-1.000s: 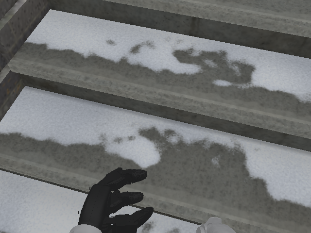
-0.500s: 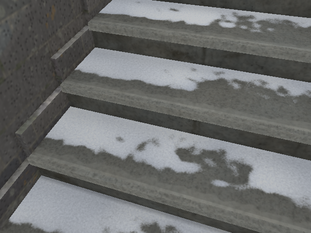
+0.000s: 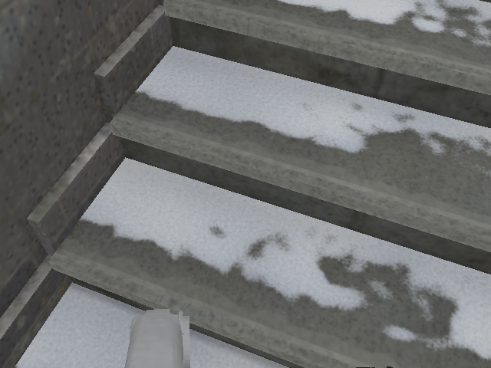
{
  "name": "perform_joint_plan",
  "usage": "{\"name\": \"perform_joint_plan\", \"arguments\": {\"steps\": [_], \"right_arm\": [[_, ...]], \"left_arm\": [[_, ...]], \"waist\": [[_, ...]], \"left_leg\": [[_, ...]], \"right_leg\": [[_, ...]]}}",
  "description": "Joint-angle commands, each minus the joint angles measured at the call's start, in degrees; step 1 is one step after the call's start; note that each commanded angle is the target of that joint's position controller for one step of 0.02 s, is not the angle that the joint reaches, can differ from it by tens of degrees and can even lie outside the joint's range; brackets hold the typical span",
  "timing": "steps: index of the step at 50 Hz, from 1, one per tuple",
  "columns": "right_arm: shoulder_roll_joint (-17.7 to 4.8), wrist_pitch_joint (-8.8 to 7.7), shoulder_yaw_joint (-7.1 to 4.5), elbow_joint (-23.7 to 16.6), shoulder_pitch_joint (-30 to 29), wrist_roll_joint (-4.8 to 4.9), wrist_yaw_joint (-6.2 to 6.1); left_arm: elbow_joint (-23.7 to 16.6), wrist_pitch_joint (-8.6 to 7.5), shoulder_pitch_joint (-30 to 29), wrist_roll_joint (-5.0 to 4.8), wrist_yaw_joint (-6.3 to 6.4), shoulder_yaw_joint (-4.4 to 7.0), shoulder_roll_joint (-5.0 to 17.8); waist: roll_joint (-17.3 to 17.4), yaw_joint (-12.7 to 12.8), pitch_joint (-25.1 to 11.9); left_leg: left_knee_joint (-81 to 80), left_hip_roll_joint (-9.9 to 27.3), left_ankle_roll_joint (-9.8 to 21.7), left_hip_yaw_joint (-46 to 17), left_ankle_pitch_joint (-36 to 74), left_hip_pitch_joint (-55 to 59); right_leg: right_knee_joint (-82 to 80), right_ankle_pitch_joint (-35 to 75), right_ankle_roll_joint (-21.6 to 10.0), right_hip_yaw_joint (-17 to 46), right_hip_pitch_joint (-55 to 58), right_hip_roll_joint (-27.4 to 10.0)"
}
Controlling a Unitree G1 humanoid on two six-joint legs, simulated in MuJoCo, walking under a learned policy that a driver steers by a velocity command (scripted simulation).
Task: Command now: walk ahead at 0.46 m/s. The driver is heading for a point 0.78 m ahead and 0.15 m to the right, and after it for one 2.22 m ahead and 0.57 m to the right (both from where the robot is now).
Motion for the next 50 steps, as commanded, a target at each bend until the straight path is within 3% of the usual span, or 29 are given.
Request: {"name": "perform_joint_plan", "arguments": {"steps": [1, 2, 3, 4, 5, 6, 7, 8, 9, 11, 12, 15, 18, 21, 25, 27, 28, 30, 32, 34, 35, 37, 38, 39, 40, 41, 43, 47, 50], "right_arm": [[0.45, -2.03, 2.25, -14.43, -14.30, -2.87, 1.14], [-3.09, -2.22, -0.14, -13.04, -6.99, -2.23, 1.12], [-9.47, -2.28, -3.70, -9.98, 4.09, -1.41, 0.43], [-15.66, -1.57, -6.87, -6.34, 15.37, -0.85, 0.11], [-20.65, -0.41, -8.85, -2.51, 21.02, -1.87, -0.08], [-26.96, 0.16, -9.60, 2.38, 25.69, -5.11, -0.59], [-24.25, -0.35, -8.76, 3.07, 30.86, -7.53, -0.87], [-20.84, -0.67, -8.69, 3.79, 26.27, -5.16, -0.03], [-15.32, -0.72, -7.87, 7.42, 21.65, -2.09, 0.57], [-3.78, -1.35, -4.95, 10.88, 13.43, -4.41, 0.32], [-1.59, -1.84, -4.20, 12.77, 13.64, -4.89, -0.02], [-2.12, -1.81, -4.35, 14.76, 16.56, -4.68, -0.06], [-2.82, -0.89, -3.58, 13.55, 14.40, -5.59, -0.38], [-3.14, -0.65, -2.77, 15.87, 19.89, -5.49, -1.60], [-8.42, 0.78, -4.41, 16.23, 28.98, -4.38, -3.69], [-8.94, 1.23, -4.83, 15.60, 31.06, -4.31, -5.88], [-13.29, 1.64, -6.35, 15.38, 29.33, -3.83, -7.29], [-13.63, 2.31, -7.74, 16.52, 34.10, -2.25, -8.28], [-15.79, 3.50, -8.10, 15.76, 29.26, -2.23, -7.73], [-18.93, 2.79, -8.64, 14.16, 26.44, -2.62, -7.57], [-22.47, 2.30, -9.38, 13.95, 25.12, -2.10, -7.24], [-23.87, 0.74, -10.40, 9.42, 17.35, -0.77, -6.09], [-12.46, -2.06, -7.61, 3.83, 15.39, -2.48, -4.14], [-12.80, -5.87, -8.38, 4.08, 12.16, -2.68, -1.29], [-12.13, -6.54, -8.78, -0.48, 7.49, -1.12, 0.09], [-9.31, -6.15, -7.33, -4.78, 2.73, -1.57, 0.08], [-5.47, -4.73, -5.10, -5.38, 4.33, -3.19, 0.52], [-5.39, -2.68, -3.62, -7.21, 7.05, -2.60, 0.47], [-2.47, -1.12, -2.25, -11.47, -0.78, -3.63, -1.28]], "left_arm": [[-3.45, -1.79, -1.51, -2.94, 0.05, 1.30, 9.37], [-3.71, -2.68, -0.66, -2.75, -0.84, 1.70, 12.22], [-3.49, -2.56, -1.26, -0.40, -1.96, 2.31, 16.87], [-3.86, -1.45, -3.46, -0.42, -2.39, 3.73, 21.29], [-3.43, -1.64, -3.06, -1.07, -2.04, 3.50, 18.32], [-5.89, -2.74, -0.15, 1.52, -2.70, 1.30, 5.10], [-3.12, -5.91, 5.12, 0.49, -4.59, 1.92, 2.60], [-7.86, -6.03, -1.49, -3.04, -5.20, 2.24, -0.82], [-12.79, -5.06, -11.82, -2.98, -5.24, 1.31, -2.04], [-17.56, -3.66, -20.38, -2.23, -5.42, 1.01, 0.63], [-17.98, -2.99, -18.70, -2.23, -6.08, 1.10, 1.22], [-18.34, -2.01, -17.24, -3.09, -6.13, -0.80, -2.96], [-18.02, 0.68, -18.02, -1.38, -5.11, -0.31, 0.32], [-17.85, 2.71, -19.03, 0.00, -4.35, -1.02, -2.16], [-26.61, 1.78, -32.55, 0.43, -3.64, -2.69, -3.92], [-28.72, 1.49, -37.43, -0.49, -3.64, -2.70, -3.03], [-30.19, 1.65, -38.77, -1.45, -4.41, -3.57, -4.57], [-33.61, 0.89, -46.52, -1.83, -5.32, -4.02, -4.78], [-32.31, -0.14, -41.57, -2.75, -6.15, -4.31, -7.29], [-33.43, 0.26, -37.19, -4.18, -5.67, -1.87, -3.65], [-32.73, 0.78, -31.64, -3.29, -5.33, -0.13, -0.46], [-28.19, 2.41, -13.73, -2.00, -4.68, 5.42, 9.76], [-26.71, 3.42, -11.93, -1.45, -3.11, 8.22, 19.11], [-26.68, 1.06, -11.53, 1.94, -1.54, 6.36, 15.37], [-24.27, -0.71, -11.21, 2.59, -2.19, 4.60, 10.61], [-22.40, -1.67, -12.76, 0.52, -3.47, 2.80, 4.48], [-19.11, -1.84, -15.30, -0.35, -4.64, 1.34, 0.00], [-20.38, -1.37, -20.46, 0.31, -5.22, 2.12, 4.83], [-18.91, -0.34, -12.72, 0.19, -3.45, 2.35, 6.17]], "waist": [[3.34, -4.23, 3.86], [-3.10, -7.68, -5.40], [-8.17, -13.67, -14.32], [-13.58, -19.62, -15.93], [-11.51, -20.90, -18.14], [22.10, -12.58, -20.69], [23.83, -12.24, -30.90], [19.05, -9.59, -23.59], [14.55, -7.81, -10.55], [8.67, -4.00, -2.59], [7.85, -2.48, -0.48], [5.02, -1.03, 2.14], [4.24, 0.09, 4.09], [7.98, -1.69, 5.15], [5.71, -6.04, 7.77], [7.97, -8.02, 8.80], [11.83, -6.37, 7.72], [5.32, -9.86, 8.39], [6.93, -5.93, 5.52], [11.95, -1.05, 2.27], [15.98, 2.79, -2.29], [15.84, 11.86, -10.24], [-8.75, 6.00, -12.26], [-6.60, 3.51, -21.20], [-0.99, 0.75, -16.85], [3.44, -2.44, -5.71], [5.21, -7.01, 0.51], [8.14, -13.11, 3.91], [-1.87, -7.54, -1.70]], "left_leg": [[-29.42, -1.35, 1.81, 13.91, 21.20, 47.06], [-28.36, -7.72, 2.27, 16.92, 24.71, 62.61], [-34.01, -11.96, 3.92, 15.71, 17.83, 70.66], [-48.68, -12.86, 5.12, 11.14, 15.67, 70.60], [-59.60, -9.98, 5.77, -1.91, 14.30, 77.38], [-75.20, 8.24, 11.08, -35.68, 21.86, 81.95], [-91.96, 14.78, 12.92, -57.11, 20.19, 84.56], [-97.14, 15.35, 11.44, -55.03, -2.80, 77.44], [-95.64, 12.27, 8.33, -43.62, -14.39, 68.38], [-86.79, 10.46, 5.16, -26.43, -6.48, 55.61], [-87.33, 7.98, 4.56, -19.92, -0.09, 53.14], [-89.45, 7.24, 4.23, -5.70, 14.00, 55.64], [-93.74, 6.03, 5.20, 4.33, 14.37, 51.19], [-91.68, 5.50, 4.42, 7.81, 18.04, 56.09], [-95.26, 6.76, 2.83, 9.14, 18.19, 66.76], [-98.37, 7.63, 4.08, 10.04, 19.67, 70.32], [-104.43, 9.28, 5.19, 11.04, 23.03, 69.33], [-108.14, 10.26, 6.34, 11.47, 26.66, 76.60], [-101.40, 10.72, 7.02, 16.86, 62.39, 84.33], [-92.17, 10.42, 7.59, 19.27, 118.19, 76.65], [-86.01, 12.10, 9.18, 17.48, 127.54, 78.71], [-59.78, 7.81, 9.61, 15.58, 110.77, 66.97], [-29.57, -8.73, 3.47, 11.60, 38.21, 38.25], [-8.70, -14.55, 4.77, -9.54, 21.40, 35.79], [-2.12, -12.95, 5.66, -13.08, 21.80, 31.78], [0.52, -11.92, 5.77, -10.23, 19.79, 27.63], [15.74, -10.41, 7.07, -6.10, 16.17, 19.64], [5.42, -8.05, 5.83, -0.32, 18.63, 14.74], [10.00, -8.95, 1.98, 6.21, 19.76, 7.11]], "right_leg": [[-17.93, 13.22, -12.46, 1.42, -43.55, -8.17], [-9.36, 51.34, -12.94, 0.98, -37.44, -7.52], [4.56, 80.13, -11.00, -0.32, -25.11, -7.07], [15.77, 86.56, -8.12, 2.38, -12.40, -7.64], [29.71, 71.84, -5.71, 7.32, -13.23, -8.37], [54.03, 6.92, -2.94, 10.96, -26.34, 4.38], [79.99, 2.83, -3.92, 27.78, -29.80, 10.39], [89.67, 7.09, -3.82, 25.29, -37.99, 10.85], [90.92, 11.22, -5.18, 17.38, -44.09, 6.96], [99.31, 19.43, -8.87, 14.97, -48.77, 2.41], [100.89, 22.13, -10.39, 15.76, -49.43, 3.26], [106.42, 20.82, -11.89, 15.98, -60.88, 4.08], [105.54, 20.90, -8.47, 11.23, -65.39, 4.06], [116.33, 21.89, -6.88, 8.86, -76.09, 5.15], [104.14, 18.57, -5.27, 5.04, -87.99, 1.97], [99.24, 17.00, -3.44, 2.03, -89.59, 0.28], [92.90, 9.20, -2.99, -1.57, -83.77, -4.04], [83.49, 3.67, -3.51, -4.67, -81.15, -5.39], [82.64, -3.51, -6.39, -9.95, -74.61, -3.26], [70.39, -6.81, -10.50, -16.53, -51.33, 5.07], [65.11, -9.50, -12.67, -14.45, -42.67, 7.26], [41.76, -6.27, -18.20, -1.08, -14.97, 10.84], [20.89, -23.27, -29.54, 40.66, -1.20, -4.45], [3.89, -25.84, -27.50, 67.57, 0.84, -11.56], [1.03, -20.87, -20.35, 61.68, -1.90, -12.22], [4.90, -10.67, -16.98, 50.44, -12.01, -9.93], [13.45, 14.91, -13.56, 30.09, -20.97, -4.53], [15.38, 26.89, -5.45, 13.38, -32.18, 2.04], [16.74, 41.13, -5.63, 13.70, -23.56, 3.30]]}}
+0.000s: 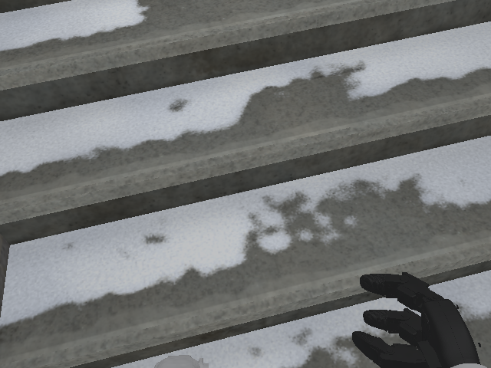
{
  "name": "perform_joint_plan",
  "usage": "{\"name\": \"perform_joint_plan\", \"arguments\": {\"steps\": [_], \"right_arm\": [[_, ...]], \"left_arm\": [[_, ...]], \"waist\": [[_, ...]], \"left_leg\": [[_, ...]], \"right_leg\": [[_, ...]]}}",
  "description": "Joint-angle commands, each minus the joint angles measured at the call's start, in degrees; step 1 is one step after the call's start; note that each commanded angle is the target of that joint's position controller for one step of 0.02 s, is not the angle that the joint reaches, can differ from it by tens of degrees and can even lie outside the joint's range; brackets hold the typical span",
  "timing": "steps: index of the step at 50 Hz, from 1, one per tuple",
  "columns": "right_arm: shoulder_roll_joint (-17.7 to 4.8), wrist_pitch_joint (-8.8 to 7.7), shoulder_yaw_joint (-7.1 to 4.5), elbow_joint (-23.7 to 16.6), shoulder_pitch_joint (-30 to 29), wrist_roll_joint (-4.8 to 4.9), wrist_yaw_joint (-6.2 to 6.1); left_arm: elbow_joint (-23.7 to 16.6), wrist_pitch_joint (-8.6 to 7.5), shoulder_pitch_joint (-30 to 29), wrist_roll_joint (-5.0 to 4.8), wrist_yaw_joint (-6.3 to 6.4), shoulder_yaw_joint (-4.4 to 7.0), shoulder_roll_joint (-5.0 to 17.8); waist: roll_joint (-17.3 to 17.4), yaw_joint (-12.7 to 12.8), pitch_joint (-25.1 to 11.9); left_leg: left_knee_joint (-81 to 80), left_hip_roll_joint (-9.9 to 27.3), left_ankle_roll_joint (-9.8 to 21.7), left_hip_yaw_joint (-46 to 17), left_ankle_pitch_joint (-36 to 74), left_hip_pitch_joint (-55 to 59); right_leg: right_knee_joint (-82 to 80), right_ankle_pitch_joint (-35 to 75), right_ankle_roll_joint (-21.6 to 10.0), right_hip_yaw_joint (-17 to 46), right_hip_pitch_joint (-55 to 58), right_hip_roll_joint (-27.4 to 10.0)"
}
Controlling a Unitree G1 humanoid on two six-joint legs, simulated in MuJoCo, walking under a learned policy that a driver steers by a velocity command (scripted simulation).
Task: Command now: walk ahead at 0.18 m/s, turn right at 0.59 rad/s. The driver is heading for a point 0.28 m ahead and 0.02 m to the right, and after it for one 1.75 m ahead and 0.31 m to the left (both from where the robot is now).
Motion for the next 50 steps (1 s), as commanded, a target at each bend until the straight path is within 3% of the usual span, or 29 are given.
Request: {"name": "perform_joint_plan", "arguments": {"steps": [1, 4, 6, 9, 10, 11, 12, 13, 14, 15, 16, 17, 19, 22, 29, 31, 32, 33, 35, 37, 39, 41, 42, 43, 44, 46, 48, 49, 50], "right_arm": [[1.70, 1.63, 1.26, -2.05, 4.36, -0.07, -1.13], [3.87, 1.00, 2.73, -8.93, -11.03, -1.39, -1.53], [3.87, 1.60, 2.95, -11.22, -14.75, -0.44, -2.50], [-4.89, 2.04, -1.54, -1.18, 3.26, -0.92, -3.08], [-7.54, 1.70, -2.31, 2.04, 14.97, -0.30, -2.52], [-10.06, 1.89, -3.54, 5.36, 20.41, -0.03, -2.42], [-14.50, 2.35, -5.18, 9.96, 25.90, -1.31, -1.81], [-10.26, 4.01, -4.42, 12.05, 23.45, -3.06, -2.63], [-4.96, 4.41, -3.57, 10.32, 19.15, -3.07, -3.07], [-4.41, 4.48, -4.11, 10.29, 14.43, -0.66, -2.86], [-5.28, 4.62, -4.45, 10.65, 13.03, 1.44, -2.38], [-4.36, 4.36, -4.66, 12.36, 14.12, 2.11, -2.16], [-2.60, 3.78, -4.45, 13.75, 17.00, 1.98, -2.00], [-2.06, 3.67, -3.98, 16.22, 26.30, 1.24, -2.15], [-8.20, 5.64, -5.94, 11.90, 28.55, -0.02, -4.10], [-9.42, 4.19, -6.47, 9.47, 26.08, 0.36, -4.03], [-8.25, 3.98, -5.91, 10.08, 24.88, -1.00, -3.38], [-8.75, 3.73, -6.20, 9.74, 24.02, -0.86, -3.16], [-8.82, 3.78, -6.57, 10.32, 23.51, 2.13, -3.04], [-10.32, 4.65, -6.73, 8.86, 20.36, 1.70, -2.89], [-7.94, 5.06, -6.02, 6.68, 15.38, 0.64, -2.79], [-3.65, 4.04, -4.86, 5.22, 12.92, 0.59, -2.28], [1.54, 2.80, -3.58, 3.92, 13.74, 1.64, -1.58], [3.19, 1.07, -3.20, 3.82, 25.15, 2.16, -1.20], [-2.74, 1.87, -4.38, 4.17, 27.87, 4.25, -1.22], [-3.57, 3.03, -3.57, -0.01, 11.57, 3.52, -1.34], [1.13, 2.75, -1.39, -1.70, 6.71, 2.51, 0.13], [3.39, 2.95, -0.54, -1.30, 5.73, 3.18, 0.62], [5.02, 3.19, 0.32, -1.83, 6.64, 3.57, 0.96]], "left_arm": [[-5.09, 0.44, -2.89, -0.13, 2.21, 1.46, 7.45], [-5.99, 3.67, 2.06, 0.00, 5.42, 1.90, 7.54], [-5.44, 4.29, 0.59, -0.63, 7.13, 2.71, 9.87], [-4.89, 1.29, -5.87, -1.51, 5.27, 2.66, 11.53], [-4.03, -0.49, -7.87, -2.05, 4.03, 2.64, 13.33], [-3.21, -1.32, -10.71, -1.32, 3.22, 2.31, 11.34], [-3.36, -2.10, -7.84, 0.78, 3.03, 2.32, 9.30], [-2.40, -1.14, -0.81, 0.35, 1.51, 1.79, 2.74], [0.68, -1.31, 3.24, 0.78, 0.12, 2.02, 4.97], [-0.79, -0.79, -1.36, -0.65, -0.61, 2.49, 5.88], [-4.24, -0.04, -7.98, 0.01, -0.38, 1.72, 5.15], [-5.85, -0.27, -9.87, 0.59, -0.75, 1.02, 3.40], [-8.44, -1.61, -10.76, -0.06, -0.57, 0.07, 1.62], [-11.07, -2.49, -12.67, 0.12, 0.26, -0.85, 0.15], [-14.24, -3.52, -16.78, 0.82, 2.08, -1.85, -0.41], [-13.79, -4.13, -19.29, -0.05, 3.29, -0.52, 2.69], [-12.14, -3.98, -16.91, -0.85, 3.70, -0.39, 2.13], [-11.80, -4.06, -14.88, -1.03, 4.03, -0.17, 2.43], [-11.96, -3.82, -16.48, -0.58, 3.64, -0.05, 2.29], [-9.65, -3.33, -12.28, -2.00, 3.91, 1.17, 3.33], [-6.41, -3.11, -4.05, -3.56, 4.38, 3.27, 6.97], [-1.60, -3.83, 6.82, -3.64, 3.58, 4.41, 6.45], [-1.59, -3.95, 10.40, -1.50, 2.65, 4.24, 7.93], [-5.16, -4.74, 4.82, 0.96, 1.93, 3.80, 11.86], [-5.51, -5.90, 1.79, 0.41, 1.94, 5.17, 15.33], [-4.23, -4.40, -2.51, 0.31, 2.84, 2.51, 7.04], [-0.49, -3.12, 3.04, 1.86, 2.52, 0.31, 0.92], [2.51, -2.86, 8.42, 2.69, 2.22, -0.48, -1.21], [3.55, -2.78, 9.62, 1.89, 2.09, -0.55, -0.58]], "waist": [[-6.76, -2.05, -1.82], [-5.82, 3.55, -2.56], [-12.47, 2.83, -3.80], [-14.82, -3.10, -15.76], [-19.29, -7.57, -17.15], [-15.81, -9.68, -17.38], [-2.22, -8.08, -18.07], [26.29, -1.55, -19.67], [14.94, -0.57, -20.49], [4.53, 0.12, -11.33], [-3.48, 0.50, -2.78], [-7.04, 1.80, -0.99], [-3.07, 3.36, 1.68], [3.41, 1.65, 2.00], [4.84, -1.00, 1.92], [4.63, -2.40, 1.95], [8.05, -1.69, -0.62], [8.23, -1.03, -0.19], [5.40, -0.78, -0.60], [10.19, 1.81, -0.48], [11.36, 6.24, 2.15], [5.29, 10.60, 2.48], [-7.71, 10.12, -0.37], [-16.64, 1.20, -3.56], [-20.90, -0.99, -2.54], [-9.04, 3.16, 9.10], [-2.92, 3.04, 10.85], [-3.80, 4.55, 9.14], [-3.43, 3.04, 9.00]], "left_leg": [[4.43, -1.16, -3.12, 7.45, 1.26, -8.62], [-10.58, -1.12, -5.77, 8.12, 4.53, -13.63], [-28.40, -1.22, -5.29, 11.92, -1.41, 1.47], [-41.02, -7.88, 0.24, 15.87, -1.70, 30.58], [-52.93, -5.18, 1.92, 8.78, -3.81, 36.51], [-63.44, -6.30, 2.59, 6.75, -0.26, 41.88], [-67.53, -3.78, 4.80, -4.96, 23.12, 55.88], [-84.82, 8.32, 17.13, -32.20, 48.35, 66.17], [-88.05, 10.79, 18.44, -42.38, 38.38, 61.27], [-86.83, 8.24, 15.96, -35.91, 25.45, 52.56], [-87.32, 5.18, 13.18, -29.34, 14.18, 44.41], [-87.93, 3.40, 11.75, -25.93, -0.88, 42.99], [-91.88, 0.05, 10.73, -23.06, -17.04, 41.61], [-95.91, -1.11, 12.54, -22.07, -18.71, 47.35], [-101.29, 1.38, 14.54, -27.84, -24.47, 46.17], [-105.26, 2.15, 13.27, -26.73, -19.43, 42.66], [-103.47, 2.11, 13.79, -26.78, -21.22, 41.44], [-103.50, 1.98, 13.84, -26.70, -22.37, 41.64], [-103.26, 0.26, 12.47, -21.98, -18.38, 37.99], [-102.69, 2.41, 13.02, -25.05, -22.58, 38.20], [-96.04, 2.13, 10.63, -26.52, -25.44, 37.48], [-72.10, -5.50, 6.51, -16.01, -19.03, 29.34], [-47.51, -11.54, 2.94, -7.36, -16.24, 16.87], [-29.50, -11.85, 0.93, -9.48, -16.43, 9.29], [-14.68, -6.33, -1.80, -7.56, -14.35, 1.94], [8.90, -2.94, -4.42, -4.51, -10.51, -11.14], [7.96, -2.77, -2.65, -6.86, -2.47, -13.88], [18.09, -4.13, -1.75, -5.58, -4.17, -15.52], [19.53, -3.56, -1.39, -6.48, -4.70, -17.98]], "right_leg": [[-5.08, 39.50, 2.04, 10.38, 4.70, -7.10], [-7.51, 39.01, 1.95, 17.61, 11.95, -10.00], [-17.03, 44.42, -0.40, 14.61, 8.89, -13.37], [-12.84, 104.85, -1.52, 3.44, 16.90, -13.01], [-8.21, 109.08, -4.47, 5.76, 24.00, -17.71], [-1.50, 109.99, -4.23, 4.09, 27.20, -16.51], [10.17, 83.01, -2.38, 5.12, 17.42, -12.71], [33.10, 9.79, 4.33, 5.69, -0.51, 2.22], [54.44, -0.90, 7.62, 12.06, -3.44, 3.61], [61.84, -3.04, 8.46, 10.67, -8.17, 2.54], [63.34, -3.39, 7.88, 7.18, -11.59, 0.97], [64.14, -1.01, 6.52, 6.35, -14.51, -1.22], [62.84, 3.73, 4.38, 4.73, -18.85, -3.08], [66.00, 8.25, 3.83, 0.96, -28.09, -3.26], [49.85, 5.90, 9.91, -2.16, -37.38, -6.87], [37.26, 11.32, 10.41, -2.95, -29.72, -7.03], [41.34, 12.92, 10.30, -3.38, -26.37, -5.85], [38.75, 12.36, 9.97, -2.23, -25.86, -6.10], [24.58, 8.24, 9.13, -4.87, -14.71, -2.82], [16.38, 3.56, 8.03, -3.23, -6.21, -2.90], [1.08, 1.47, 6.42, -0.85, 1.92, -6.18], [-9.50, 4.79, 6.24, 1.46, 17.54, -9.78], [-9.49, 0.76, 4.56, 15.11, 27.36, -18.50], [-14.97, 9.89, -4.17, 38.90, 27.58, -29.84], [-21.65, -13.22, -12.97, 51.40, 24.91, -36.47], [-19.78, -19.65, -7.30, 29.71, 16.85, -28.49], [-15.11, -6.48, -2.89, 15.50, 12.32, -20.35], [-15.22, -2.31, -3.37, 13.78, 12.06, -21.45], [-14.93, -1.99, -3.01, 11.75, 11.50, -21.59]]}}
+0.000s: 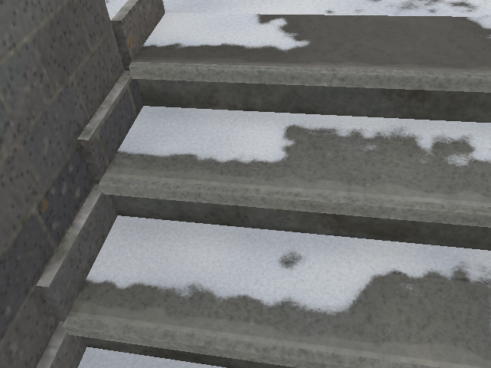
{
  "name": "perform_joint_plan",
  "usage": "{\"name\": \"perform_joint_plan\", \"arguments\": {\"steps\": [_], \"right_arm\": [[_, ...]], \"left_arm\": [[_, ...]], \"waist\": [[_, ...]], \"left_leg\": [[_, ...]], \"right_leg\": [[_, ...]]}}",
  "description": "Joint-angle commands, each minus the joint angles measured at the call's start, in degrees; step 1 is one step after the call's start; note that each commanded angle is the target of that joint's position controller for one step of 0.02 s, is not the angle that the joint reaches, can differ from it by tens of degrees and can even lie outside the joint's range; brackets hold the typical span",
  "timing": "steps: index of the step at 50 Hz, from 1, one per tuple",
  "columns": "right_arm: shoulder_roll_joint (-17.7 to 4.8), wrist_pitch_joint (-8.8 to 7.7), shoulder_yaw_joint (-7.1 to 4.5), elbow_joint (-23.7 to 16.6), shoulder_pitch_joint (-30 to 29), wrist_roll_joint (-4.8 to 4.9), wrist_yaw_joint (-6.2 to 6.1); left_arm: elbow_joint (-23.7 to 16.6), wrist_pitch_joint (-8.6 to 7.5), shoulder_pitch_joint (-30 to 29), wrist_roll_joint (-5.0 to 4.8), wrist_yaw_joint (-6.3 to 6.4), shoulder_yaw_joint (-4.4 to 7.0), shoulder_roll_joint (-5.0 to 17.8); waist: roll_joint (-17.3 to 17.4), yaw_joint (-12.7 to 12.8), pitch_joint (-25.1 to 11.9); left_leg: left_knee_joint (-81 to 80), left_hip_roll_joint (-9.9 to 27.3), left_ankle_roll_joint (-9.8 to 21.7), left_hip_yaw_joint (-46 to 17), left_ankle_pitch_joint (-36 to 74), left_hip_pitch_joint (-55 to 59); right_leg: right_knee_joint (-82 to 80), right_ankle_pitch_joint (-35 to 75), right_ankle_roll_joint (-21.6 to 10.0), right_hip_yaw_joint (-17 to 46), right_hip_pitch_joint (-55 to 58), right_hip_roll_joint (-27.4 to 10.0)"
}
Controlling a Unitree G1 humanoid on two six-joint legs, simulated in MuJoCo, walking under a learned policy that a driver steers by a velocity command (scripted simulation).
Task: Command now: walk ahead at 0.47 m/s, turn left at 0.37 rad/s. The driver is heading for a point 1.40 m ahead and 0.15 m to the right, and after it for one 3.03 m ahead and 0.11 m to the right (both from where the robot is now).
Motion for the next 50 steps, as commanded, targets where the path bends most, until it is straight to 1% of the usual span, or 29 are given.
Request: {"name": "perform_joint_plan", "arguments": {"steps": [1, 3, 5, 7, 8, 9, 10, 11, 13, 14, 15, 16, 18, 19, 21, 24, 27, 31, 34, 36, 38, 39, 40, 41, 42, 43, 45, 48, 50], "right_arm": [[9.50, -0.59, 4.87, -6.76, -5.93, 0.06, 1.56], [9.17, -0.46, 5.74, -8.65, -11.32, -0.72, 1.28], [7.13, -0.09, 6.44, -11.07, -16.54, -0.88, 0.81], [5.17, -0.08, 7.12, -14.58, -24.48, -2.56, 0.97], [7.42, -0.52, 8.28, -17.40, -29.79, -1.98, 1.30], [6.41, -1.10, 7.28, -16.45, -28.58, -1.87, 1.70], [4.48, -1.49, 6.00, -14.93, -24.14, -1.40, 1.59], [0.99, -1.12, 4.05, -13.16, -14.76, -0.85, 1.56], [-7.54, 0.17, 0.17, -6.87, 4.30, -3.01, 1.02], [-13.87, 1.47, -2.81, -1.42, 14.12, -4.01, 0.42], [-13.65, 3.03, -2.60, 2.63, 19.67, -5.13, -1.24], [-8.76, 2.46, -0.84, 5.45, 14.89, -3.94, -1.14], [1.57, 0.65, 1.50, 12.28, 8.65, -3.56, 0.92], [5.85, -0.03, 2.28, 14.57, 5.85, -4.83, 1.56], [8.74, -0.49, 2.44, 16.57, 4.82, -5.49, 2.45], [6.25, -1.34, 3.43, 18.57, 5.97, -6.60, 2.41], [4.22, -1.18, 4.20, 21.16, 9.80, -5.02, 0.81], [1.20, -0.31, 4.05, 22.09, 18.46, -4.16, -1.67], [-6.34, -0.05, 1.08, 23.48, 25.59, -3.40, -5.21], [-5.39, 0.90, 1.51, 23.02, 22.55, -1.70, -5.41], [-9.93, 0.86, 0.53, 21.43, 24.27, -1.99, -6.28], [-13.92, 0.81, -0.65, 19.07, 17.46, -1.52, -5.12], [-13.79, -0.71, -0.31, 16.50, 14.45, -2.17, -3.88], [-4.05, -2.54, 1.47, 12.53, 14.82, -3.19, -1.53], [-3.27, -4.53, 0.58, 13.06, 10.28, -3.89, 1.07], [-2.78, -5.11, -0.73, 11.11, 8.55, -1.47, 2.45], [0.13, -4.88, 0.52, 4.21, -0.74, -3.22, 1.85], [9.92, -4.55, 4.73, 2.54, 4.86, -3.56, 2.15], [7.14, -3.92, 4.82, 1.71, 4.98, -2.02, 2.47]], "left_arm": [[1.63, 0.14, 4.78, -0.05, -0.51, -2.14, -1.90], [1.95, -0.10, 3.76, 0.68, -0.12, -2.18, -0.19], [2.52, -0.53, 2.47, -0.20, 0.47, -2.87, -0.47], [4.45, -0.31, 8.09, -1.71, 1.77, -2.65, 2.30], [6.18, -0.02, 10.17, -3.60, 2.34, -1.83, 4.73], [7.26, -0.13, 10.05, -3.95, 2.01, -2.12, 5.25], [8.45, -0.66, 13.26, -2.43, 1.11, -2.04, 7.88], [8.13, -1.16, 12.33, -1.77, 0.62, -1.84, 11.13], [4.92, -1.35, 3.09, -2.47, 0.46, 0.63, 15.52], [2.80, -3.93, 8.23, -2.67, -1.20, -0.81, 6.16], [4.61, -5.99, 5.36, -2.94, -3.08, -0.29, 4.62], [1.35, -5.98, 0.69, -4.97, -3.95, 1.10, 1.95], [-7.16, -3.54, -12.05, -3.56, -3.22, -1.64, -3.79], [-7.23, -2.07, -10.48, -3.42, -2.62, -2.09, -4.48], [-6.45, -0.84, -6.90, -4.22, -2.80, -4.43, -7.72], [-6.16, 1.72, -7.48, -3.80, -1.36, -5.46, -7.46], [-11.44, 2.76, -13.05, -2.41, -1.39, -7.09, -10.05], [-18.51, 2.75, -27.74, -1.28, -1.50, -6.59, -3.56], [-22.94, 2.70, -38.54, -3.10, -3.33, -8.16, -6.02], [-22.86, 1.35, -41.51, -3.35, -5.20, -7.76, -5.45], [-21.13, 1.82, -34.12, -2.71, -4.42, -5.45, -2.16], [-18.56, 0.85, -21.04, -1.69, -5.46, -4.18, 1.20], [-16.02, 1.10, -10.39, -1.71, -5.43, -1.56, 7.33], [-13.66, 1.87, -4.97, -1.29, -4.97, 0.80, 14.26], [-10.73, 2.77, -1.86, -0.23, -2.44, 1.28, 14.06], [-8.46, 2.34, -2.53, 0.70, -1.78, -0.53, 8.33], [-6.41, 1.13, -10.22, -0.32, -3.25, -2.96, -0.66], [-2.43, 1.87, -10.17, -1.01, -3.80, -3.62, -3.71], [-3.48, 1.94, -15.02, -0.70, -4.16, -3.60, -2.09]], "waist": [[-7.58, -2.01, 13.06], [-8.75, -1.76, 13.78], [-9.85, -2.25, 14.07], [-11.75, 0.90, 10.53], [-14.13, 1.34, 9.34], [-15.84, -0.46, 5.33], [-20.99, -2.27, -0.02], [-26.40, -8.07, -4.78], [-26.14, -17.97, -9.94], [1.83, -15.41, -21.07], [8.35, -16.00, -26.98], [4.17, -12.06, -13.66], [-1.90, -5.45, 6.14], [-3.37, -1.80, 7.30], [-4.42, 1.23, 7.96], [-2.41, 2.35, 8.54], [-0.35, 1.74, 10.66], [-2.35, -4.00, 9.73], [1.23, -7.46, 9.74], [-1.48, -5.30, 7.82], [4.46, -1.39, -2.49], [11.00, 5.35, -5.95], [10.95, 10.03, -13.33], [-14.21, 6.69, -20.11], [-20.26, 6.25, -22.02], [-14.93, 2.37, -11.66], [-3.56, -3.14, 5.49], [-4.90, -9.13, 6.18], [-2.43, -11.90, 8.39]], "left_leg": [[11.22, 2.10, 0.66, -4.42, 2.00, -29.42], [7.96, 2.72, -0.57, -0.91, 5.72, -30.62], [-8.78, 5.80, -1.57, 4.18, 10.74, -23.69], [-25.05, 8.93, -1.95, 15.28, 13.89, -9.78], [-38.90, 11.22, -0.09, 15.47, 9.23, 4.17], [-46.93, 6.72, 1.41, 20.07, 4.86, 18.27], [-46.24, 1.25, 3.58, 23.34, -3.47, 27.79], [-50.57, -2.16, 5.72, 21.49, -7.42, 32.75], [-68.51, 1.96, 9.68, 3.70, -2.99, 44.86], [-84.76, 16.41, 18.40, -28.58, -10.16, 68.73], [-107.50, 24.04, 19.64, -53.92, -20.33, 67.61], [-108.49, 25.26, 15.65, -48.69, -21.68, 55.35], [-101.26, 19.97, 9.46, -23.24, -12.83, 36.53], [-99.63, 16.95, 5.77, -13.44, -5.92, 33.39], [-97.81, 13.87, 2.87, 0.21, 3.71, 32.27], [-101.16, 14.42, 3.89, 8.16, 7.43, 27.03], [-102.36, 15.68, 2.41, 8.05, 10.17, 30.84], [-106.26, 14.94, 0.87, 10.58, 11.11, 38.74], [-118.02, 19.80, 3.11, 9.29, 17.55, 51.01], [-114.55, 18.00, 1.04, 18.02, 55.79, 51.26], [-99.95, 19.34, 3.26, 17.11, 121.39, 55.49], [-87.84, 21.43, 5.11, 15.11, 120.61, 62.03], [-76.06, 18.90, 4.47, 13.78, 101.01, 54.81], [-56.25, 6.80, 1.38, 10.21, 46.01, 30.59], [-34.79, -2.11, 0.60, -1.25, 9.70, 19.51], [-21.28, -0.47, 1.85, -6.33, 8.79, 12.00], [-9.65, 2.21, 4.95, -1.85, 9.25, 3.11], [9.03, 3.90, 7.72, -0.91, 8.51, -10.28], [-1.90, 6.10, 6.02, 1.89, 12.19, -11.15]], "right_leg": [[-14.22, 1.44, -9.53, 16.74, 5.24, -15.46], [-15.87, 3.28, -9.12, 13.41, 0.67, -14.79], [-19.69, 1.70, -8.04, 8.17, -7.02, -11.55], [-30.32, 8.07, -11.17, 8.98, -10.00, -12.67], [-37.30, 14.54, -10.66, 8.16, -10.70, -14.48], [-33.86, 37.67, -9.48, 4.09, -7.59, -13.15], [-24.51, 73.67, -10.04, 1.20, -0.25, -14.14], [-16.94, 103.14, -9.90, 2.34, 9.73, -15.71], [6.44, 99.26, -7.40, 6.17, 10.56, -15.29], [27.55, 58.69, -4.40, 10.04, -13.84, -5.97], [56.83, 13.87, -2.59, 17.26, -20.13, 3.40], [76.73, 10.43, -2.34, 22.56, -29.11, 3.70], [86.70, 12.10, -6.84, 16.28, -41.59, 1.04], [86.99, 14.08, -8.96, 17.52, -42.11, 0.33], [87.71, 16.72, -10.79, 17.82, -47.50, 0.64], [90.29, 22.43, -7.74, 13.04, -52.79, 1.71], [100.01, 23.81, -6.00, 12.08, -65.65, 2.48], [79.89, 23.69, -3.21, 6.60, -66.44, -0.85], [65.32, 10.78, -2.81, 0.40, -64.26, -7.45], [47.79, 1.63, -7.38, -8.16, -45.57, -4.19], [44.94, -3.61, -11.38, -14.88, -27.17, 7.15], [28.57, -5.82, -13.99, -6.25, -20.25, 6.27], [21.96, -1.21, -16.01, 7.39, -2.60, 3.08], [2.97, -10.26, -24.15, 40.19, 18.46, -8.51], [-16.38, -15.95, -24.59, 63.20, 21.97, -14.51], [-17.43, -19.02, -18.64, 60.43, 14.30, -14.02], [-12.57, -6.34, -13.16, 41.64, -5.40, -10.57], [-6.52, 6.25, -7.29, 24.12, -5.76, -3.58], [-8.26, 5.76, -3.55, 15.79, -13.92, -2.46]]}}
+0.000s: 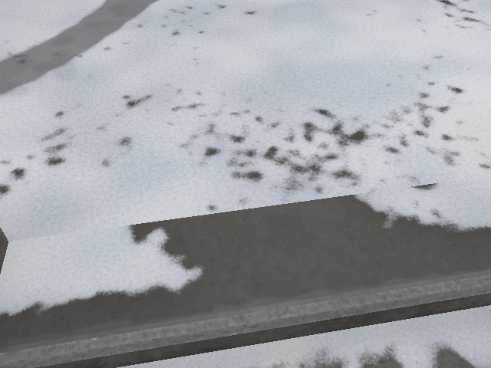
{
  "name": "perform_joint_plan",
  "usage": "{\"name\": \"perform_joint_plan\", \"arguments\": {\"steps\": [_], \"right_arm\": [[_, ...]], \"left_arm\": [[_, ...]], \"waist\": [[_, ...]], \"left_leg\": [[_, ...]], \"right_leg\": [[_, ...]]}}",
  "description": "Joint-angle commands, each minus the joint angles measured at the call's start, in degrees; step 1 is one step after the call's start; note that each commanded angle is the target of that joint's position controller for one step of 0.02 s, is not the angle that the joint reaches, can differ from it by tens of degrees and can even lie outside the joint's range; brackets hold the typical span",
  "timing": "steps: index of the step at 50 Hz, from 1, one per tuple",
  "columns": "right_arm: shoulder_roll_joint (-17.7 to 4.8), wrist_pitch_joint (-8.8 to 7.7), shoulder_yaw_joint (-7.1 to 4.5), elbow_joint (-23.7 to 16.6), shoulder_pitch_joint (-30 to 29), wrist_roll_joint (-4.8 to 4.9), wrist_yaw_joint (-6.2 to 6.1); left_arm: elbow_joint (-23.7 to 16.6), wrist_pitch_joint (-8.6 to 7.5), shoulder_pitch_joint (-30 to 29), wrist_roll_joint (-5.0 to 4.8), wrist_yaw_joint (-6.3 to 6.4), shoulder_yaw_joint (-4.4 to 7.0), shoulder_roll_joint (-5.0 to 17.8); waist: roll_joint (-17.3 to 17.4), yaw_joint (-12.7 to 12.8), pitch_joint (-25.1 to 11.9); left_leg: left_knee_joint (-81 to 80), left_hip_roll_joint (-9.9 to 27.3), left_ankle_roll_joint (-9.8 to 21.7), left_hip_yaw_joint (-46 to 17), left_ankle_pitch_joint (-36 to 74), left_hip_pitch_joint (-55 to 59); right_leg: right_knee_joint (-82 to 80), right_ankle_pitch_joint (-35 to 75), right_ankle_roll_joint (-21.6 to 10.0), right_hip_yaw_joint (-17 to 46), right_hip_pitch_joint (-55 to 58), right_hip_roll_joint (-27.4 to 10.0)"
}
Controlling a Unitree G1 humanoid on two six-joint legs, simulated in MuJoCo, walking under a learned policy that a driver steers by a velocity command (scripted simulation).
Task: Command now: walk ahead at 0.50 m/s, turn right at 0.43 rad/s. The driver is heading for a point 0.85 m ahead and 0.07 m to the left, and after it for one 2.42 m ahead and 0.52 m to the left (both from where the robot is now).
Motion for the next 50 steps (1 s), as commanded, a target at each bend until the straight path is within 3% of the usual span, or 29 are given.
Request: {"name": "perform_joint_plan", "arguments": {"steps": [1, 3, 5, 9, 11, 13, 15, 16, 17, 18, 19, 20, 21, 23, 25, 28, 32, 35, 36, 38, 40, 42, 43, 44, 45, 46, 47, 48, 50], "right_arm": [[4.73, 0.56, 3.28, -3.15, 4.91, 0.57, 0.43], [6.75, 1.18, 4.29, -4.75, -0.42, -1.13, -0.51], [8.61, 0.87, 5.22, -6.56, -6.45, -0.06, -1.09], [8.91, 0.03, 7.05, -15.67, -28.37, -0.87, -2.32], [5.66, 0.46, 5.20, -13.10, -18.70, 0.60, -2.24], [1.16, 0.23, 2.81, -10.50, -15.29, 0.30, -2.01], [-6.33, 1.04, -0.77, -6.23, 1.34, 0.40, -1.46], [-9.79, 1.88, -2.27, -2.22, 10.23, -0.71, -0.81], [-13.01, 2.74, -3.34, 2.98, 19.36, -3.41, -0.56], [-9.75, 4.22, -3.15, 5.69, 23.27, -4.42, -2.35], [-3.34, 4.29, -2.25, 7.54, 19.37, -2.79, -2.83], [1.22, 4.19, -1.12, 10.61, 15.64, -1.41, -2.35], [3.11, 3.79, -0.58, 13.00, 13.71, -1.12, -1.89], [8.38, 3.31, 1.14, 16.91, 12.14, -2.16, -0.82], [7.05, 3.75, 1.20, 18.53, 13.58, -1.84, 0.37], [4.68, 4.02, 1.93, 16.04, 8.89, -1.95, 0.32], [0.82, 3.80, 1.80, 20.93, 24.23, -1.09, -2.04], [1.28, 5.58, 1.84, 21.71, 34.72, -0.13, -5.02], [1.28, 5.67, 1.31, 21.61, 34.05, -0.78, -5.71], [0.72, 5.49, 0.52, 22.44, 34.66, 0.65, -6.38], [-1.75, 3.65, 0.88, 22.23, 33.39, 0.33, -4.10], [-8.05, 3.22, -0.41, 21.60, 29.87, -0.47, -3.56], [-7.56, 2.42, -1.08, 19.16, 25.34, -1.21, -3.36], [-4.26, 0.96, -0.96, 18.67, 25.97, -0.07, -2.48], [0.56, -0.33, -0.80, 18.39, 20.97, -0.36, -1.41], [1.82, -0.56, -2.11, 15.97, 18.60, 0.99, 0.58], [4.25, 0.70, -1.51, 9.74, 10.02, 2.13, 0.82], [5.24, 2.03, -0.81, 5.05, 5.77, 2.05, 0.32], [6.60, 4.34, -0.26, 4.70, 11.00, 2.58, -0.42]], "left_arm": [[-3.47, -1.13, -9.28, -0.17, -0.42, -1.19, -0.70], [0.78, -1.27, -1.81, 0.54, 0.25, -1.07, 0.00], [4.34, -0.87, 5.40, 0.61, 1.14, -0.77, 1.49], [7.78, 0.66, 15.00, -1.29, 4.41, -0.41, 0.76], [7.64, -0.08, 8.75, -1.56, 5.21, 0.06, 2.13], [6.50, -0.20, 6.35, -1.98, 5.10, -0.39, 1.98], [5.41, -1.27, 2.89, -2.00, 4.68, 1.66, 9.19], [4.61, -1.86, -0.17, -1.00, 4.74, 1.68, 8.36], [3.62, -3.37, 3.15, 0.40, 3.03, 1.14, 2.46], [4.90, -5.38, 6.13, 1.33, 0.32, 0.26, -1.28], [3.11, -5.88, 1.92, -0.19, -1.32, 1.37, 0.02], [-2.52, -5.23, -8.57, -1.42, -1.24, 0.04, -3.08], [-5.34, -4.62, -13.05, -1.40, -0.39, -0.66, -3.86], [-6.84, -3.49, -8.53, -2.37, 0.58, -2.06, -7.14], [-7.66, -3.64, -6.54, -3.24, 0.90, -4.06, -11.08], [-10.48, -2.57, -8.93, -1.86, 1.48, -4.50, -8.72], [-14.60, -2.43, -20.41, -2.26, 2.21, -6.37, -12.24], [-22.77, -4.34, -34.76, -2.30, 0.39, -7.63, -10.75], [-24.64, -4.10, -37.97, -2.35, -0.13, -7.88, -10.26], [-26.68, -3.37, -41.76, -3.25, -0.27, -8.45, -11.33], [-25.22, -4.33, -35.19, -3.17, -0.42, -6.12, -7.70], [-22.86, -4.18, -20.30, -3.12, -0.20, -1.82, 0.07], [-18.50, -4.44, -7.34, -1.78, -0.12, 0.04, 4.25], [-14.70, -3.54, 4.03, 0.53, 0.66, 2.86, 10.74], [-11.75, -2.31, 5.75, 1.14, 1.96, 3.58, 13.63], [-9.53, -2.20, 0.34, 0.53, 1.88, 1.58, 7.30], [-7.21, -2.30, -4.86, -0.78, 1.15, -0.48, -0.39], [-4.25, -3.07, -9.40, -0.36, 0.39, -1.82, -6.19], [-0.63, -4.26, -12.05, 0.17, -0.82, -1.65, -9.26]], "waist": [[2.73, -7.07, 9.61], [-3.78, -3.55, 7.49], [-6.71, -0.03, 8.64], [-4.32, 7.47, 8.57], [-11.74, 1.40, 3.51], [-8.30, -1.91, -4.55], [-17.87, -9.80, -8.66], [-13.99, -13.34, -12.67], [15.54, -10.35, -20.02], [26.68, -9.50, -25.14], [14.56, -6.87, -14.02], [5.23, -4.58, -1.17], [-1.27, -1.98, 5.20], [-0.60, 3.73, 8.02], [0.51, 5.25, 9.84], [1.61, 7.63, 10.82], [6.04, 0.82, 10.99], [4.79, -5.79, 7.41], [4.16, -5.90, 7.86], [4.71, -6.09, 8.10], [10.45, -0.11, 2.35], [20.49, 10.75, -8.35], [16.46, 14.96, -16.08], [-0.36, 16.76, -24.66], [-12.78, 16.19, -25.52], [-5.97, 10.95, -17.15], [-4.34, 6.64, -4.89], [-0.42, 2.54, 5.00], [1.26, -3.62, 8.26]], "left_leg": [[-8.67, 2.49, -1.49, 5.37, 4.41, -10.96], [-3.08, 1.49, -4.17, 11.17, 7.04, -14.67], [1.02, 2.48, -4.74, 11.24, 3.34, -28.20], [-21.62, 3.45, -6.70, 16.12, -3.24, -27.39], [-31.13, 3.49, -4.47, 15.80, -5.66, -15.22], [-45.36, -4.52, -1.08, 21.87, -8.09, 12.91], [-62.10, -5.69, 0.31, 12.66, -14.58, 26.67], [-69.52, -1.83, 2.86, 1.75, -14.84, 39.33], [-83.78, 10.07, 11.32, -22.88, 0.01, 61.30], [-102.09, 17.75, 16.98, -51.59, -2.14, 66.72], [-103.05, 17.95, 13.97, -47.59, -14.71, 56.04], [-101.63, 17.02, 10.63, -37.48, -21.49, 42.75], [-100.85, 15.11, 8.02, -26.80, -20.98, 33.90], [-100.53, 11.70, 4.10, -14.84, -16.27, 29.00], [-99.98, 9.15, 1.40, -4.32, -8.34, 30.49], [-102.23, 4.56, -0.88, 8.04, -3.55, 19.85], [-102.98, 8.93, 1.90, 1.47, -0.39, 35.86], [-105.72, 11.36, 1.26, -4.56, -0.67, 49.83], [-111.40, 11.52, 1.84, -3.89, 2.96, 44.21], [-119.59, 13.45, 2.17, -2.10, 13.49, 44.95], [-111.47, 12.68, 2.40, 2.87, 61.70, 48.26], [-97.97, 13.01, 2.70, 3.60, 92.38, 59.51], [-83.62, 9.77, 2.04, 3.95, 94.54, 43.52], [-63.28, 0.82, -0.16, 1.70, 63.80, 27.84], [-32.51, -8.23, -2.68, -2.10, 1.70, 19.33], [-13.23, -6.50, -2.48, -9.76, -3.20, 11.99], [-6.98, -3.66, -0.90, -3.89, -3.28, 5.70], [-7.94, -0.80, 1.26, -1.89, -2.70, 3.88], [-14.29, 0.65, 4.02, -3.26, 1.31, 5.27]], "right_leg": [[-18.63, 4.36, 4.27, 8.89, -9.40, -7.13], [-19.07, 8.14, 2.46, 9.72, -8.53, -6.71], [-18.76, 7.18, 1.21, 15.66, 1.94, -9.86], [-31.73, 15.69, -2.67, 21.88, 10.22, -15.96], [-33.11, 38.98, -4.87, 14.98, 18.93, -17.96], [-27.06, 85.21, -3.71, 6.51, 16.18, -13.55], [-10.81, 112.18, -4.44, 8.61, 26.22, -18.24], [1.55, 104.54, -4.16, 8.92, 21.33, -16.59], [25.04, 52.02, -1.86, 8.85, 1.39, -5.31], [48.83, 9.06, 0.19, 17.39, -10.41, 4.77], [64.99, 6.92, 0.23, 17.78, -19.31, 2.25], [70.29, 7.01, -0.81, 13.41, -25.36, -0.29], [73.79, 8.42, -2.07, 10.94, -27.80, -2.24], [84.39, 8.21, -4.35, 11.59, -33.79, -2.98], [87.68, 10.77, -4.95, 12.26, -44.07, -2.38], [70.74, 17.55, -0.50, 6.33, -40.86, -5.03], [80.84, 14.94, 4.17, -0.73, -60.15, -10.40], [63.79, 17.87, 6.69, -4.45, -64.35, -15.34], [55.29, 16.58, 6.99, -7.45, -55.21, -15.50], [38.24, 6.42, 6.28, -10.49, -39.81, -15.02], [31.75, -4.15, 3.12, -15.62, -18.21, -5.99], [21.73, -4.84, -1.59, -7.10, -2.58, -4.17], [21.38, 3.54, -6.31, 8.26, 18.36, -12.15], [0.93, -8.37, -13.59, 34.79, 34.92, -22.61], [-20.42, -3.38, -16.56, 55.51, 34.35, -32.24], [-21.57, -6.96, -12.85, 51.02, 23.49, -33.10], [-19.33, -11.59, -7.92, 38.87, 11.88, -31.39], [-17.46, -5.89, -3.21, 23.83, 1.49, -28.15], [-15.12, 5.21, 5.10, 3.29, -2.34, -21.37]]}}
Keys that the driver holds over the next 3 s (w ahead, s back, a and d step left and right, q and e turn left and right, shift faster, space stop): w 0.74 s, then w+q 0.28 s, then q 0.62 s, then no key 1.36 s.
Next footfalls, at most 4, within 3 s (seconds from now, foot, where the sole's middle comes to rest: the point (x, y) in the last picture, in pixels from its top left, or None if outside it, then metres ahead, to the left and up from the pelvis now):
0.32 left None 0.41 0.11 -0.61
0.84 right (311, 266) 0.71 -0.13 -0.46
1.36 left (216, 199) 0.94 0.11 -0.46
1.92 right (290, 185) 0.99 -0.11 -0.46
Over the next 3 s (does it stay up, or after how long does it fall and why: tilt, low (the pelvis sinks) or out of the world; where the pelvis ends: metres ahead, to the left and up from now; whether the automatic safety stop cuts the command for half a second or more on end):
stays up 0.89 -0.01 0.31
